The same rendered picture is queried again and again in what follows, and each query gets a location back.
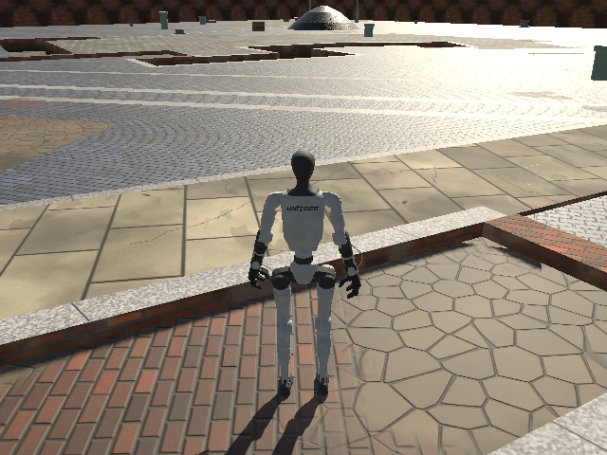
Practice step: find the right robot hand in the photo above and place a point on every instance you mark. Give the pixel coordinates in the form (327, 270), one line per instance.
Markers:
(355, 284)

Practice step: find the left robot hand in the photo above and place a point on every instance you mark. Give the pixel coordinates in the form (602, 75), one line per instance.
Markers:
(254, 274)

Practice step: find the robot left forearm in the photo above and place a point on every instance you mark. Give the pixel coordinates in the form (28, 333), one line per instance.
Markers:
(259, 252)

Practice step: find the robot right forearm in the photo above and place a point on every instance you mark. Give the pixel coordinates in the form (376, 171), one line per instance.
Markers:
(348, 258)

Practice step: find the right robot shin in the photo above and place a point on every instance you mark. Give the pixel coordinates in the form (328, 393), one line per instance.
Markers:
(323, 349)

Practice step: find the right robot upper arm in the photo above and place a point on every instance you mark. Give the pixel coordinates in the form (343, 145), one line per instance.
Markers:
(333, 201)

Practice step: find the left robot upper arm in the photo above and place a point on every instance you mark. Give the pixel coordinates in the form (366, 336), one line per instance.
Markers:
(273, 201)

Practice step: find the humanoid robot torso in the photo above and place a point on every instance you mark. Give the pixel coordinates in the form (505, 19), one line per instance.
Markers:
(303, 229)

